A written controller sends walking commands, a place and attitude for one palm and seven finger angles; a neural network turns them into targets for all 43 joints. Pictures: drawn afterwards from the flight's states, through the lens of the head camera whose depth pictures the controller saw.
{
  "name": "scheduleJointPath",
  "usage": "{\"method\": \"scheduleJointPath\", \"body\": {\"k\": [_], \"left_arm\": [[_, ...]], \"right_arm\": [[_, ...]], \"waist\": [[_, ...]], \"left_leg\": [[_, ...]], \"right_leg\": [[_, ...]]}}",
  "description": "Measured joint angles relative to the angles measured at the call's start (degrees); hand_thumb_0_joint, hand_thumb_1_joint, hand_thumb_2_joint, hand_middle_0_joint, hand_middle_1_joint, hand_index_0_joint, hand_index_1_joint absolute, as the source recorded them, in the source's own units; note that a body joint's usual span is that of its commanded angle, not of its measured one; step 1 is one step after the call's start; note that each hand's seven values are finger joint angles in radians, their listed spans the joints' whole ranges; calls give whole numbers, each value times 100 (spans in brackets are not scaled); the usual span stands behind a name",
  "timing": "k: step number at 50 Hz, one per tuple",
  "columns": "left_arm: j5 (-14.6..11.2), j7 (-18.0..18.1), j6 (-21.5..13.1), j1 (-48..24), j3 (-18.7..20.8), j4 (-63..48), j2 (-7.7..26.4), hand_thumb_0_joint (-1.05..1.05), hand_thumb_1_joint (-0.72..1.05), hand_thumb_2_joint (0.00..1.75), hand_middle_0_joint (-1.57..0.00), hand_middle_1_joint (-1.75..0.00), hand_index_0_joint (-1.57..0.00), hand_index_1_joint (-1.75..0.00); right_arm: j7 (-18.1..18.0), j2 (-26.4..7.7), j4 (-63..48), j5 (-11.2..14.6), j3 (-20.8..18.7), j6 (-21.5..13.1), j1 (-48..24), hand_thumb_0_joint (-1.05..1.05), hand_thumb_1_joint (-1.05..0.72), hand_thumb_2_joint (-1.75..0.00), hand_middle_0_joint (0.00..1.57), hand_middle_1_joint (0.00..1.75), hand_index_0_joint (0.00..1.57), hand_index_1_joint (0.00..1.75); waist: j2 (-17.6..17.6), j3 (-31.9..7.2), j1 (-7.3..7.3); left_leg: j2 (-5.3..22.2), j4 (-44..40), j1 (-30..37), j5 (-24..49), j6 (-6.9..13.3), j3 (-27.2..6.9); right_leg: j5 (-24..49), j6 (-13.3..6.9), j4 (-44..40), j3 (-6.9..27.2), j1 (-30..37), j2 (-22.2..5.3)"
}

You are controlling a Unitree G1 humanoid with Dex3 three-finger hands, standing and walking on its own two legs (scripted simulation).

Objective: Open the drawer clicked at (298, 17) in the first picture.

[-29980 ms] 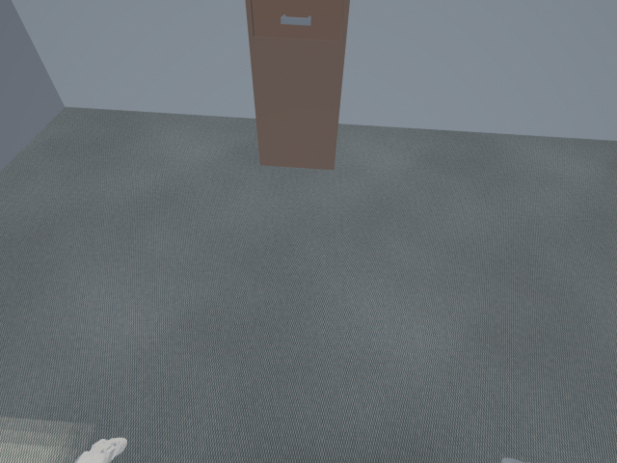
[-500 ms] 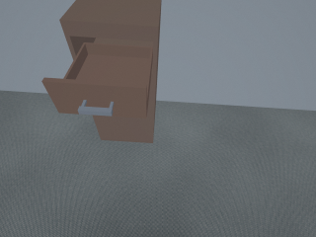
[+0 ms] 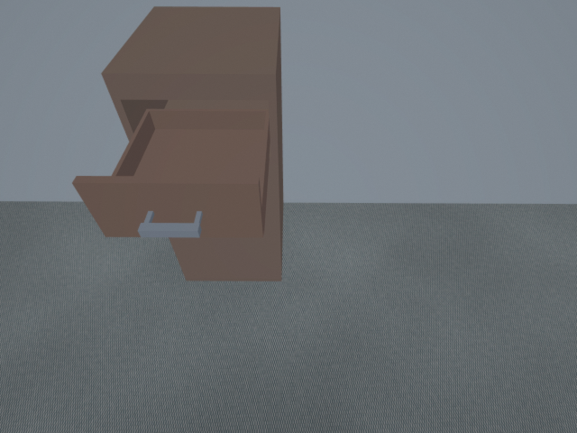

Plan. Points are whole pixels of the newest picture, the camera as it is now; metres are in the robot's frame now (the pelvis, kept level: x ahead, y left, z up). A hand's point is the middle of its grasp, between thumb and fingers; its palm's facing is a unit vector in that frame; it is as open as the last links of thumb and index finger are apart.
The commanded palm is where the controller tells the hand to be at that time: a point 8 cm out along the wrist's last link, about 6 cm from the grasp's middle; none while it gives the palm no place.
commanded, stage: let the arm hang, fingers relaxed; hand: left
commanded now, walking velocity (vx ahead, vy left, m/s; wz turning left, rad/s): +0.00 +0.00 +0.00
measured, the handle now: (172, 222) +0.49 +0.26 -0.04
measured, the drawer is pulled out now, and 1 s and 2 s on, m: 0.29 0.29 0.29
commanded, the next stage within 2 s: look to check the result in 0.12 s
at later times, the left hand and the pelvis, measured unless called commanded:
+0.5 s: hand out of the picture +0.00 +0.16 -0.17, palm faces +0.04 -0.98 -0.19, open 7.3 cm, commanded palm none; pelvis +0.01 -0.01 +0.00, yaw +0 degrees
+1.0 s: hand out of the picture +0.02 +0.17 -0.17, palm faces +0.04 -0.98 -0.20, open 7.3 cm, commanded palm none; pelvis +0.02 -0.01 +0.00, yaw +0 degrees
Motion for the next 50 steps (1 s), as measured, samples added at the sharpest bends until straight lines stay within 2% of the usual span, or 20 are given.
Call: {"method": "scheduleJointPath", "body": {"k": [28, 50], "left_arm": [[-21, -9, -16, 74, 9, 168, -116, 1, 91, 90, -20, -30, -20, -30], [-24, -5, -31, -39, 30, 145, -38, 1, 92, 90, -20, -30, -20, -30]], "right_arm": [[-23, 20, 99, -3, -28, 22, 27, 0, -91, -90, 20, 30, 20, 30], [-26, -19, 115, -5, -47, 11, -61, 0, -91, -90, 20, 30, 20, 30]], "waist": [[40, 138, 6], [22, 168, -2]], "left_leg": [[80, -62, 64, -39, -51, -9], [89, -141, 136, -62, -54, -16]], "right_leg": [[-22, -51, -83, -16, 68, 78], [-77, -50, -106, -22, 117, 85]]}}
